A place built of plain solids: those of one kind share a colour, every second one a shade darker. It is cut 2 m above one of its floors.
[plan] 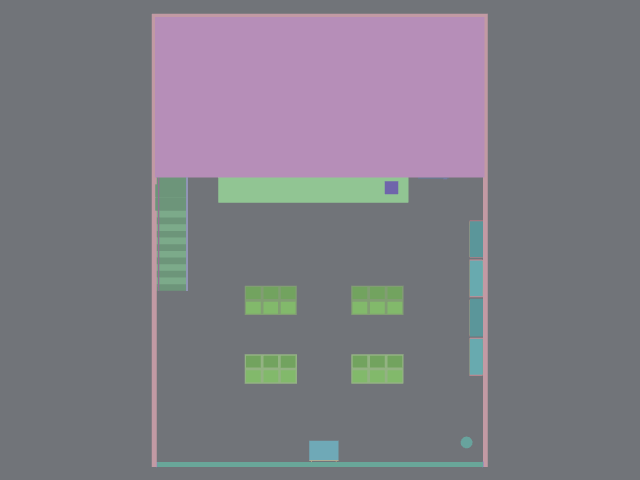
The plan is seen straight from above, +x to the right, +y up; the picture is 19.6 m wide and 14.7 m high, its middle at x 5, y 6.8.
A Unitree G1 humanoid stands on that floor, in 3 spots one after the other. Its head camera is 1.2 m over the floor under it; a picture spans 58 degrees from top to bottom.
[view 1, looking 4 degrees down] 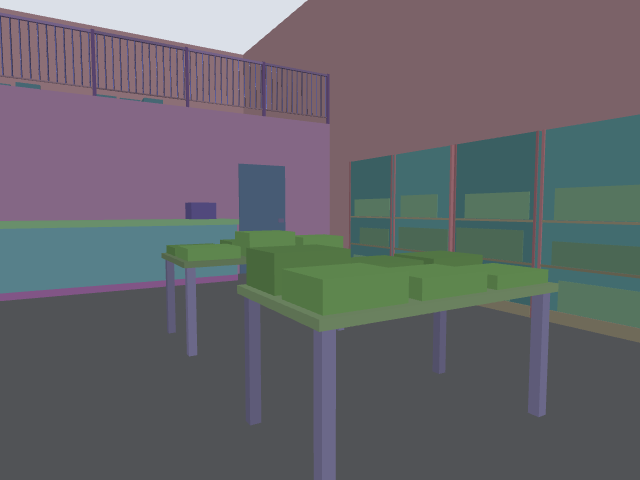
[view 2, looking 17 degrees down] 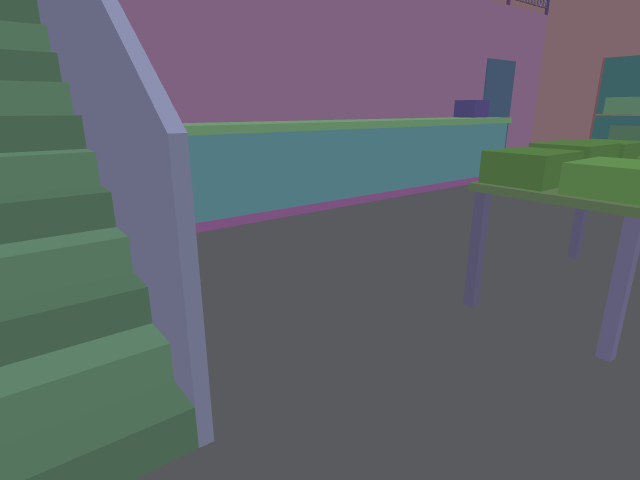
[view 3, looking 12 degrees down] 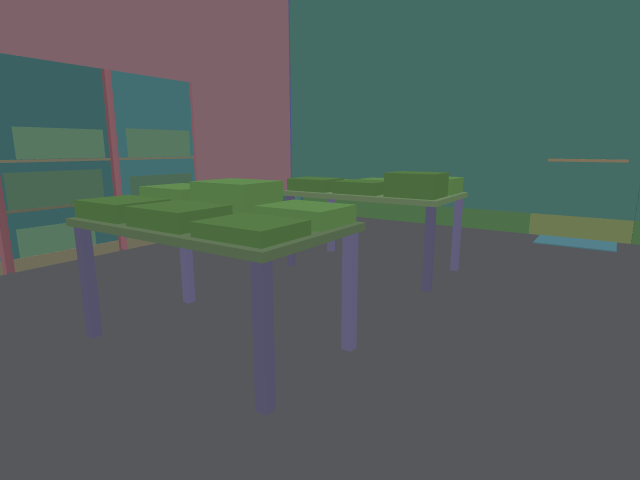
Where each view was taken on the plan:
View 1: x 5.12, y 1.00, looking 59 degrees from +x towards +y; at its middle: books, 4.14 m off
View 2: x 0.45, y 3.94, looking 52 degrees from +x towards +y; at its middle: ground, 4.10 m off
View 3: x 4.79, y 6.70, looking -56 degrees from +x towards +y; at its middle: top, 2.13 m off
